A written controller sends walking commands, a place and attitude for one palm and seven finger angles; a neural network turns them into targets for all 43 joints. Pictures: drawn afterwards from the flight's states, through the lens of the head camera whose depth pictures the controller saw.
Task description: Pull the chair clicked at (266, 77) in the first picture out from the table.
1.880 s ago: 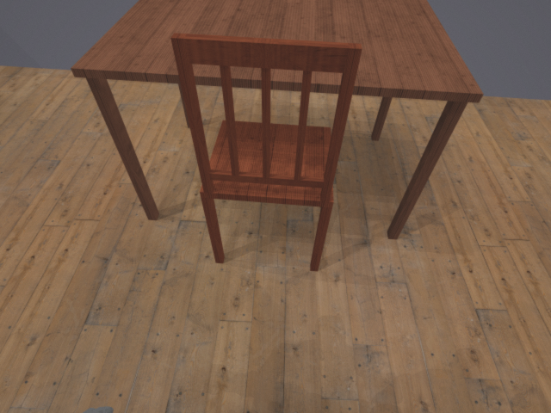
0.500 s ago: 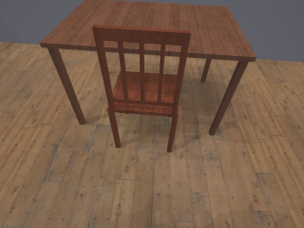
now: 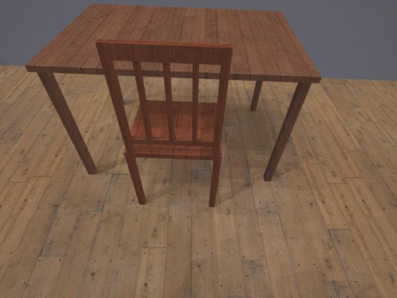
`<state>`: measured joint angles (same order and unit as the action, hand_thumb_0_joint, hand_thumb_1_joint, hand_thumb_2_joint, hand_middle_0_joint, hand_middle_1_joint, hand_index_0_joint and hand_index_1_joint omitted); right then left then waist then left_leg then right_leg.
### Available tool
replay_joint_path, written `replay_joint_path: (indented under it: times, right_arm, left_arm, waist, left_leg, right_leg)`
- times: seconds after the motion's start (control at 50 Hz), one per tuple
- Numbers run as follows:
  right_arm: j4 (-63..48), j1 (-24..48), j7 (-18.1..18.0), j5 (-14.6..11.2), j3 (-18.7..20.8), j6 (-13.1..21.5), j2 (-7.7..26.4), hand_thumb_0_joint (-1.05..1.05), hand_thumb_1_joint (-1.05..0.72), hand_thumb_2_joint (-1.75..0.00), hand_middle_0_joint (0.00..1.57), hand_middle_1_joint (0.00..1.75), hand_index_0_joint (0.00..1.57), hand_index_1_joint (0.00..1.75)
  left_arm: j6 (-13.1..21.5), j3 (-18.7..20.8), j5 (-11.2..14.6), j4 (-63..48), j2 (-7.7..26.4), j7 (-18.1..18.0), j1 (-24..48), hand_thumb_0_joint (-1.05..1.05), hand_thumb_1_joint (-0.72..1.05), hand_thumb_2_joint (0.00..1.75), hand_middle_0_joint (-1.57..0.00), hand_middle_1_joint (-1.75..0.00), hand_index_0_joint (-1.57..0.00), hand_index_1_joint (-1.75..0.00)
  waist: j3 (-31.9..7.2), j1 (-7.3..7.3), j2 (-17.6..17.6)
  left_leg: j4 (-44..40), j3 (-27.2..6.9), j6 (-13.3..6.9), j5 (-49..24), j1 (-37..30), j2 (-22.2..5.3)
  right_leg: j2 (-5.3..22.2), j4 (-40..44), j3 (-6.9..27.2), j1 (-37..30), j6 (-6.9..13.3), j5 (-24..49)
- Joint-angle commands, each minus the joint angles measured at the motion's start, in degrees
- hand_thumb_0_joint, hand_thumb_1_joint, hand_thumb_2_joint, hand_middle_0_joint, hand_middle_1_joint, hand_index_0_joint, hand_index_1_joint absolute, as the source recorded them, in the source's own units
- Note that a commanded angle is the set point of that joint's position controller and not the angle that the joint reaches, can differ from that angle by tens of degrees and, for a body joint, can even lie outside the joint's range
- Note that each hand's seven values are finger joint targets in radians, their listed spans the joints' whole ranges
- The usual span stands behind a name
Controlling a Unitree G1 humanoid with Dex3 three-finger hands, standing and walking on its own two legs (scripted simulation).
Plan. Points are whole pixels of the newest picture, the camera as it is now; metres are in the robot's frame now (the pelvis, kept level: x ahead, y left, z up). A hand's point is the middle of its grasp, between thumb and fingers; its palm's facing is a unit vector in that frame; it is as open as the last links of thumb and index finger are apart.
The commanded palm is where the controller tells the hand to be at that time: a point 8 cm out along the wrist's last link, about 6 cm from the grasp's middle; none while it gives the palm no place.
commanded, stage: take the last steps up to it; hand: left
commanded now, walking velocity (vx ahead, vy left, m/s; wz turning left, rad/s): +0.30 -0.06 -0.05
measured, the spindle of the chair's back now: (169, 105) +0.76 +0.15 -0.06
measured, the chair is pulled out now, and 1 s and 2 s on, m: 0.00 0.00 0.00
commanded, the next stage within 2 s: come to a stop and stand still in 0.76 s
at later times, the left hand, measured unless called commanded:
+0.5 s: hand out of the picture +0.09 +0.19 -0.18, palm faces +0.07 -0.99 -0.12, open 7.4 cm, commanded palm none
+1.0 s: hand (161, 202) +0.41 +0.14 -0.16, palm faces -0.09 -0.98 -0.19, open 7.4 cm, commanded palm none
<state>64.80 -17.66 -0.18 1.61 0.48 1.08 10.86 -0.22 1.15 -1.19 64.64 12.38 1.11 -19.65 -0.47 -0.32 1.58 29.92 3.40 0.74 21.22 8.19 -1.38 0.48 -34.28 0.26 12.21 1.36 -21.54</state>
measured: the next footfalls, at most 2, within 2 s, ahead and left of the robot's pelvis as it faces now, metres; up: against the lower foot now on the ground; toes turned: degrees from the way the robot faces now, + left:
left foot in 0.38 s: +0.26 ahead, +0.11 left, +0.00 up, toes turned +6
right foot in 0.92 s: +0.39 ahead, -0.13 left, +0.00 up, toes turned -9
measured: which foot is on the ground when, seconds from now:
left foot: down 0.00-0.04, up 0.06-0.36, down 0.38-0.94, up 0.96-1.00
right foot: down 0.00-0.38, up 0.40-0.90, down 0.92-1.00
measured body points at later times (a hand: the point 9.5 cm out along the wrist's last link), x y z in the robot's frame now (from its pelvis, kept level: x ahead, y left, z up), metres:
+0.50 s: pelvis +0.17 +0.03 +0.00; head +0.18 +0.06 +0.44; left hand +0.09 +0.24 -0.17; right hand +0.25 -0.19 -0.14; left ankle +0.22 +0.10 -0.73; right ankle +0.06 -0.09 -0.64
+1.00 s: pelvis +0.31 -0.02 +0.00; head +0.34 -0.04 +0.45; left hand +0.42 +0.19 -0.15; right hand +0.20 -0.22 -0.16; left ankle +0.23 +0.10 -0.71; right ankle +0.35 -0.13 -0.73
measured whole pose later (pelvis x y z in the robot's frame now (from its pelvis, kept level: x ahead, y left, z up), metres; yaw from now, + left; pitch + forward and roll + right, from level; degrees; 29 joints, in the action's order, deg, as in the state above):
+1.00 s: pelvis +0.31 -0.02 +0.00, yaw -3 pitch +0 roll +0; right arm 66.2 -23.4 -1.8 0.6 1.4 0.8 7.7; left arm 2.7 1.7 -0.9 59.3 7.8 -0.6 -7.7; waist 4.3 4.1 -2.3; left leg 41.8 4.5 0.7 29.8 11.8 -3.4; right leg 1.0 -31.2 -6.5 19.0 2.2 -12.5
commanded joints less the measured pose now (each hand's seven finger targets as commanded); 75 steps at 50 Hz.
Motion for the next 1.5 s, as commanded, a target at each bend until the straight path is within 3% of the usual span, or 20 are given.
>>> replay_joint_path:
  times: [0.0, 0.02, 0.04, 0.1, 0.3, 0.34, 0.36, 0.38, 0.44, 0.52, 0.84, 0.88, 0.92, 0.96, 1.24, 1.26, 1.28, 1.32, 1.36, 1.48]
  right_arm:
    - [-3.64, 1.86, -0.97, -0.71, 2.12, 1.78, 6.85, 0.00, -0.90, -0.90, 0.20, 0.30, 0.20, 0.30]
    - [-6.39, 6.42, -0.56, -0.88, 1.40, 2.41, 3.77, 0.00, -0.90, -0.90, 0.20, 0.30, 0.20, 0.30]
    - [-7.49, 9.84, -0.74, -0.47, 1.90, 2.52, 5.15, 0.00, -0.90, -0.90, 0.20, 0.30, 0.20, 0.30]
    - [-6.72, 9.79, -0.25, -0.66, 2.40, 2.54, 3.39, 0.00, -0.90, -0.90, 0.20, 0.30, 0.20, 0.30]
    - [-5.99, 2.22, 0.42, -0.78, 2.77, 2.62, 0.65, 0.00, -0.90, -0.90, 0.20, 0.30, 0.20, 0.30]
    - [-2.13, -12.71, -0.90, 0.12, 4.48, 3.20, 7.28, 0.00, -0.90, -0.90, 0.20, 0.30, 0.20, 0.30]
    - [-1.93, -16.11, -1.25, 0.25, 5.56, 3.34, 12.54, 0.00, -0.90, -0.90, 0.20, 0.30, 0.20, 0.30]
    - [-2.67, -12.11, -1.48, -0.78, 5.16, 2.60, 12.07, 0.00, -0.90, -0.90, 0.20, 0.30, 0.20, 0.30]
    - [-5.62, -0.18, -1.36, -0.53, 3.05, 3.26, 3.25, 0.00, -0.90, -0.90, 0.20, 0.30, 0.20, 0.30]
    - [-5.27, -0.78, -1.49, -0.74, 2.82, 4.59, 1.41, 0.00, -0.90, -0.90, 0.20, 0.30, 0.20, 0.30]
    - [-1.99, -8.28, -1.57, 0.30, 3.03, 2.43, 5.15, 0.00, -0.90, -0.90, 0.20, 0.30, 0.20, 0.30]
    - [-1.11, -8.59, -1.54, -0.40, 2.23, 2.24, 2.95, 0.00, -0.90, -0.90, 0.20, 0.30, 0.20, 0.30]
    - [-1.47, -11.72, -1.85, -1.64, 1.45, 1.48, -0.26, 0.00, -0.90, -0.90, 0.20, 0.30, 0.20, 0.30]
    - [-1.20, -9.54, -2.31, -1.96, 1.78, 0.20, -1.13, 0.00, -0.90, -0.90, 0.20, 0.30, 0.20, 0.30]
    - [-7.05, -0.85, -0.89, -0.85, 3.84, -3.45, 0.35, 0.00, -0.90, -0.90, 0.20, 0.30, 0.20, 0.30]
    - [-12.13, -1.80, -0.48, -1.47, 4.34, -2.37, 4.18, 0.00, -0.90, -0.90, 0.20, 0.30, 0.20, 0.30]
    - [-14.43, 0.40, -0.26, -1.37, 4.15, -2.21, 2.50, 0.00, -0.90, -0.90, 0.20, 0.30, 0.20, 0.30]
    - [-14.15, -1.12, -0.29, -0.63, 3.37, -1.87, 3.55, 0.00, -0.90, -0.90, 0.20, 0.30, 0.20, 0.30]
    - [-16.56, 0.40, -0.85, 0.68, 4.40, -1.77, 11.31, 0.00, -0.90, -0.90, 0.20, 0.30, 0.20, 0.30]
    - [-17.35, 5.74, -1.22, 0.82, 3.17, -1.09, 10.93, 0.00, -0.90, -0.90, 0.20, 0.30, 0.20, 0.30]
  left_arm:
    - [3.13, 2.39, -0.22, -0.75, 7.16, -0.90, -10.14, 0.00, 0.90, 0.90, -0.20, -0.30, -0.20, -0.30]
    - [3.59, 3.52, -0.12, 1.68, 11.06, -1.79, -17.92, 0.00, 0.90, 0.90, -0.20, -0.30, -0.20, -0.30]
    - [3.95, 3.18, 0.15, 3.01, 9.88, -2.47, -21.65, 0.00, 0.90, 0.90, -0.20, -0.30, -0.20, -0.30]
    - [4.11, 2.45, -0.02, 1.65, 5.63, -3.23, -17.27, 0.00, 0.90, 0.90, -0.20, -0.30, -0.20, -0.30]
    - [4.66, 2.30, -0.23, 0.91, 3.91, -2.98, -10.12, 0.00, 0.90, 0.90, -0.20, -0.30, -0.20, -0.30]
    - [4.67, 2.49, 0.41, 0.39, 1.34, -2.52, -11.45, 0.00, 0.90, 0.90, -0.20, -0.30, -0.20, -0.30]
    - [4.49, 1.95, 1.02, -1.06, -2.01, -2.00, -13.64, 0.00, 0.90, 0.90, -0.20, -0.30, -0.20, -0.30]
    - [4.27, 2.24, 0.21, -1.65, -0.21, -2.20, -12.17, 0.00, 0.90, 0.90, -0.20, -0.30, -0.20, -0.30]
    - [3.07, 2.40, -0.85, -1.30, -2.21, -1.25, -7.72, 0.00, 0.90, 0.90, -0.20, -0.30, -0.20, -0.30]
    - [1.37, 2.42, -0.84, -2.29, -3.78, -0.85, -8.54, 0.00, 0.90, 0.90, -0.20, -0.30, -0.20, -0.30]
    - [1.81, 2.19, -0.32, -9.21, -0.88, -0.54, 10.04, 0.00, 0.90, 0.90, -0.20, -0.30, -0.20, -0.30]
    - [3.06, 2.47, -0.40, -5.87, 1.64, -1.38, 1.16, 0.00, 0.90, 0.90, -0.20, -0.30, -0.20, -0.30]
    - [3.77, 3.00, 0.34, -3.90, 8.18, -2.69, -3.97, 0.00, 0.90, 0.90, -0.20, -0.30, -0.20, -0.30]
    - [3.36, 2.67, 0.22, -5.06, 7.19, -3.33, 2.28, 0.00, 0.90, 0.90, -0.20, -0.30, -0.20, -0.30]
    - [-0.29, 4.75, -1.16, -9.67, 7.69, -4.31, 8.33, 0.00, 0.90, 0.90, -0.20, -0.30, -0.20, -0.30]
    - [0.09, 3.33, -0.86, -11.53, 10.09, -6.39, 7.18, 0.00, 0.90, 0.90, -0.20, -0.30, -0.20, -0.30]
    - [-0.06, 3.76, -1.07, -13.68, 11.49, -6.08, 6.68, 0.00, 0.90, 0.90, -0.20, -0.30, -0.20, -0.30]
    - [-1.13, 2.97, -0.39, -13.04, 7.89, -4.88, 8.46, 0.00, 0.90, 0.90, -0.20, -0.30, -0.20, -0.30]
    - [-2.49, 1.72, 0.16, -13.83, 2.46, -3.74, 5.47, 0.00, 0.90, 0.90, -0.20, -0.30, -0.20, -0.30]
    - [-2.31, 2.76, -1.29, -14.31, 4.50, -1.12, 1.29, 0.00, 0.90, 0.90, -0.20, -0.30, -0.20, -0.30]
  waist:
    - [4.77, -4.41, 5.12]
    - [3.97, -6.85, 16.60]
    - [4.56, -7.66, 12.51]
    - [4.81, -4.60, -0.25]
    - [4.44, 3.83, 5.06]
    - [-4.67, 9.24, -5.21]
    - [-8.59, 7.49, -19.96]
    - [-6.68, 5.76, -13.98]
    - [7.73, 0.48, -5.01]
    - [4.31, -1.79, -4.26]
    - [4.15, 2.62, -6.82]
    - [-2.36, -1.20, -1.97]
    - [-11.42, -0.69, 8.40]
    - [-7.43, 0.63, 5.99]
    - [-2.19, -0.03, 9.26]
    - [-11.61, 2.79, 4.52]
    - [-12.15, 0.39, 2.92]
    - [-5.16, 3.18, -1.78]
    - [5.02, 2.38, -17.06]
    - [11.16, -0.62, -7.12]
  left_leg:
    - [9.61, -1.03, -3.59, -5.52, 17.26, -4.37]
    - [23.91, 4.81, -1.75, 9.24, 29.73, 0.68]
    - [32.67, -0.59, -2.05, 12.58, 33.84, -0.92]
    - [37.17, -0.79, -1.74, 6.07, 36.20, -4.47]
    - [7.19, 6.29, -4.08, -10.09, 5.03, 1.58]
    - [-1.34, -8.26, -7.69, -10.73, -14.37, -7.97]
    - [-12.48, -31.69, -13.63, -10.88, -19.88, -24.27]
    - [-16.86, -36.38, -16.33, -3.91, -14.30, -26.28]
    - [-20.47, -19.65, -12.00, -0.43, 7.68, -18.71]
    - [-19.57, -6.71, -11.34, -18.57, 7.97, -14.34]
    - [-11.58, -2.72, -9.97, -27.41, -1.85, -14.31]
    - [1.32, 0.61, -5.29, -25.77, 2.30, -9.20]
    - [17.35, 2.30, 0.46, 12.78, 11.64, -1.32]
    - [21.90, -1.92, 0.62, 13.43, 11.10, -2.89]
    - [19.75, -2.69, 2.18, 4.71, 10.89, -0.67]
    - [18.95, 1.41, 3.12, 9.61, 13.79, 2.29]
    - [13.12, -1.68, 0.89, 7.06, 10.84, -0.60]
    - [-3.38, 0.69, 0.18, -2.97, 2.20, 1.23]
    - [-17.06, -21.95, -6.70, 7.29, 12.07, -14.49]
    - [-19.18, -18.61, -10.19, 12.83, 17.05, -14.60]
  right_leg:
    - [7.53, 12.71, 10.62, -11.77, 4.65, 9.05]
    - [17.87, 18.56, 24.79, -20.68, 9.27, 21.39]
    - [19.33, 16.57, 26.23, -21.87, 11.15, 35.86]
    - [16.53, 15.58, 16.82, -21.28, 12.13, 35.98]
    - [8.17, 11.23, 2.89, -3.15, 6.53, 41.48]
    - [2.76, -13.84, -0.25, 5.86, 3.25, 27.18]
    - [-3.73, -33.50, -3.03, 17.99, 1.04, -7.68]
    - [-0.54, -40.84, 2.68, 19.98, 2.16, -8.58]
    - [5.22, -40.80, 2.02, 20.34, 1.04, 4.17]
    - [5.89, -32.78, 0.48, 18.06, -1.08, 9.09]
    - [2.35, 1.30, -5.78, 9.50, -0.10, 9.06]
    - [3.42, 9.04, -3.47, -7.98, 0.24, 24.18]
    - [23.51, 10.27, 13.85, -19.40, 9.29, 63.88]
    - [21.63, 10.01, 9.47, -11.02, 11.56, 69.36]
    - [18.39, 15.39, 5.47, 2.66, 9.61, 28.63]
    - [19.01, 9.39, 10.85, -11.40, 8.44, 49.55]
    - [18.25, 6.28, 8.06, -6.40, 8.30, 30.48]
    - [10.43, 4.69, 0.00, 7.33, 2.54, -1.08]
    - [0.29, -9.90, -4.76, 16.26, -2.27, -8.03]
    - [0.41, -30.99, 2.21, 21.27, -0.52, 2.98]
